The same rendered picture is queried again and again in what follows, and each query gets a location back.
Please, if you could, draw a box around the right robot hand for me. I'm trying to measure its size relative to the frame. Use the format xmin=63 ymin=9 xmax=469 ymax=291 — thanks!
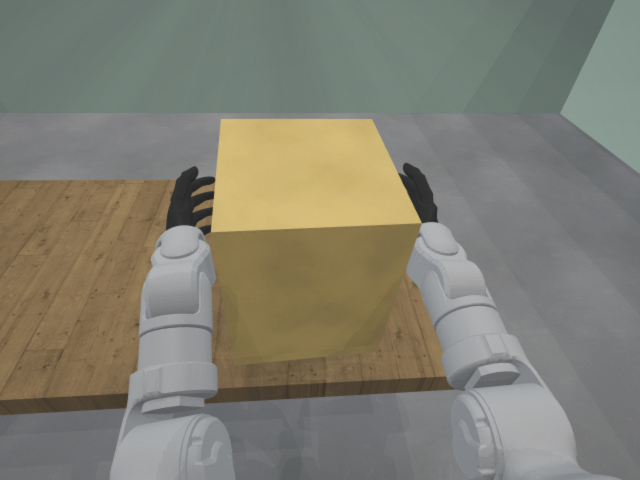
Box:
xmin=398 ymin=163 xmax=438 ymax=223

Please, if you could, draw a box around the right robot upper arm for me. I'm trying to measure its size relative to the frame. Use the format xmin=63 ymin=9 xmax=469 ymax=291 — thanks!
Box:
xmin=451 ymin=383 xmax=621 ymax=480

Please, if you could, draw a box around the left robot upper arm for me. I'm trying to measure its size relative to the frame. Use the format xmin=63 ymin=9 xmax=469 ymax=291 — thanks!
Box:
xmin=111 ymin=414 xmax=235 ymax=480

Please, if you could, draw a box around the carton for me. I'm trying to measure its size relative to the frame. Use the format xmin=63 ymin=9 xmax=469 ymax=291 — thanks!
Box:
xmin=211 ymin=119 xmax=422 ymax=365

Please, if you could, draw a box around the right robot forearm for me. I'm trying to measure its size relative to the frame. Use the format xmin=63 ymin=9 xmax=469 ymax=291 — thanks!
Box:
xmin=406 ymin=222 xmax=577 ymax=459

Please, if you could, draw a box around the left robot forearm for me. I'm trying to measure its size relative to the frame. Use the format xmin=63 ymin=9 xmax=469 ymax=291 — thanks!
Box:
xmin=109 ymin=225 xmax=218 ymax=480

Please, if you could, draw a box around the left robot hand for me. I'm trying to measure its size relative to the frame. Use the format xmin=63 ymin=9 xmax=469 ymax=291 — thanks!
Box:
xmin=166 ymin=166 xmax=215 ymax=235

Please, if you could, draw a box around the table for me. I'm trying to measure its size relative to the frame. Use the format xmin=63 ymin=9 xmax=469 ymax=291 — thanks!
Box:
xmin=0 ymin=180 xmax=456 ymax=415

